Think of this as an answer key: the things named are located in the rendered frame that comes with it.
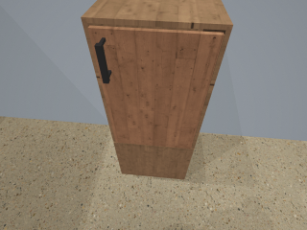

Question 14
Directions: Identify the cupboard door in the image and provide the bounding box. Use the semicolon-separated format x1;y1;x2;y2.
87;25;224;149

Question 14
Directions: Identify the handle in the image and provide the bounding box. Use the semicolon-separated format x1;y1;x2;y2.
94;37;112;84

